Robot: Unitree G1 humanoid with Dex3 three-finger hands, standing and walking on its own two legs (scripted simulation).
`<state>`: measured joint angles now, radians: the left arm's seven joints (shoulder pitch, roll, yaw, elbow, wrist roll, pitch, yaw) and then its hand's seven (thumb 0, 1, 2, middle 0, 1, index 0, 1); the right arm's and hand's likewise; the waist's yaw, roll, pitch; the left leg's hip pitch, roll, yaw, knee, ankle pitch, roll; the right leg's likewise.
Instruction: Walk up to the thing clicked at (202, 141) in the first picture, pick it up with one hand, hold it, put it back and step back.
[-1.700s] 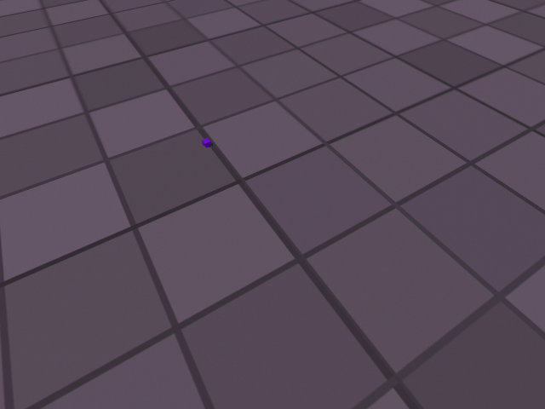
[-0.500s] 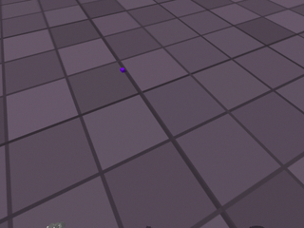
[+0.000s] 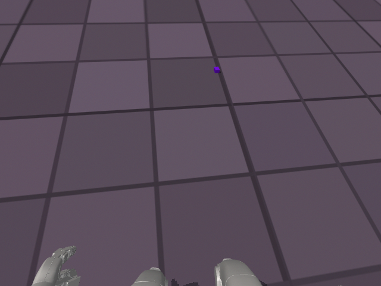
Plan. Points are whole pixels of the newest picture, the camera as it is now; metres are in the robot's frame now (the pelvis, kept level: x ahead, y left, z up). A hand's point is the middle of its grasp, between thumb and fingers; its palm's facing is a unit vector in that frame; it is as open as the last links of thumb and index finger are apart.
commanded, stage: walk up
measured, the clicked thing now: (216, 69) +1.64 -0.28 -0.74
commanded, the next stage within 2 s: stand in 1.70 s
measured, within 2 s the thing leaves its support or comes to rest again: neither
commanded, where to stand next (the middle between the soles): +0.06 -0.03 m, yaw +26 degrees
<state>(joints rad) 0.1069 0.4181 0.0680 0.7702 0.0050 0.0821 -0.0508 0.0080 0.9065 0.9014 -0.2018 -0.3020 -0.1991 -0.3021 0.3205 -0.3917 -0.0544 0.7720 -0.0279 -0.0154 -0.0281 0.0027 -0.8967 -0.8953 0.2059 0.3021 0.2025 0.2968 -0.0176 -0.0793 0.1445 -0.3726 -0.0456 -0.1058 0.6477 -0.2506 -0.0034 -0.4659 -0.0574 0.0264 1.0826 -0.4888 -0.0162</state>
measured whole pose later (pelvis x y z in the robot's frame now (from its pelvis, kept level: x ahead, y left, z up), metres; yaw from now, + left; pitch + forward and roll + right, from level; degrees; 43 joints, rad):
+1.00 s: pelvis -0.02 -0.05 +0.00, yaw +26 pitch -3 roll +1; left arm 0.26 0.37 0.03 0.86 0.03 -0.02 -0.02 0.01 0.90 0.90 -0.21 -0.30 -0.20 -0.30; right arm 0.24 -0.40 -0.04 0.85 0.00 0.01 0.00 0.00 -0.90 -0.90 0.20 0.30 0.20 0.30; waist 0.03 0.02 0.08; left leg -0.37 -0.05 -0.06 0.87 -0.51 0.01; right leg -0.31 -0.09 -0.05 0.67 -0.31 0.01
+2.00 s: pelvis -0.01 -0.05 +0.03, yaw +29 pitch -3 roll +0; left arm 0.09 0.36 -0.01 1.15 0.00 -0.01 -0.01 0.01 0.90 0.90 -0.20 -0.30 -0.20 -0.30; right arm 0.07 -0.35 0.00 1.15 0.00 -0.01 0.01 0.00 -0.90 -0.90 0.20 0.30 0.20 0.30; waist 0.01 0.01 0.06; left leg -0.11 0.00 -0.06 0.34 -0.18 -0.02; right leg -0.12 -0.04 -0.04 0.34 -0.17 0.02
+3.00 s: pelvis +0.01 -0.05 +0.03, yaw +28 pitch -2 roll +0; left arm 0.10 0.35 0.00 1.14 0.00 -0.01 -0.01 0.01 0.90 0.90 -0.20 -0.30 -0.20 -0.30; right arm 0.09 -0.35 0.01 1.14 0.00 -0.01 0.00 0.00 -0.90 -0.90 0.20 0.30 0.20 0.30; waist 0.01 0.01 0.04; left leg -0.10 0.02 -0.05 0.32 -0.20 -0.03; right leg -0.12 -0.02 -0.03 0.33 -0.18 0.01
